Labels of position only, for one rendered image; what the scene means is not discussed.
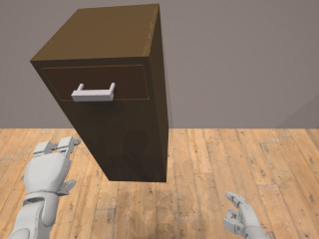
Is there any handle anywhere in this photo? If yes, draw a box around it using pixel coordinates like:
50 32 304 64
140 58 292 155
71 83 116 102

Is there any cabinet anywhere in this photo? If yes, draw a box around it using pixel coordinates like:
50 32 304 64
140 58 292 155
30 3 169 183

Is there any robot left forearm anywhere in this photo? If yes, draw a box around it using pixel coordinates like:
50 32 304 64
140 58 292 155
7 191 60 239

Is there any drawer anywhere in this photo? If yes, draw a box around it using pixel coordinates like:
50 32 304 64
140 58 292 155
42 64 149 101

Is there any robot right forearm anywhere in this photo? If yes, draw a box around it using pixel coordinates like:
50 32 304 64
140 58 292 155
244 226 270 239

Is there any robot left hand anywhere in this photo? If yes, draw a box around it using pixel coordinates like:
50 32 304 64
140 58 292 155
24 136 81 197

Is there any robot right hand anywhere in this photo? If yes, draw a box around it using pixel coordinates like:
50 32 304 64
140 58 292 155
223 191 261 238

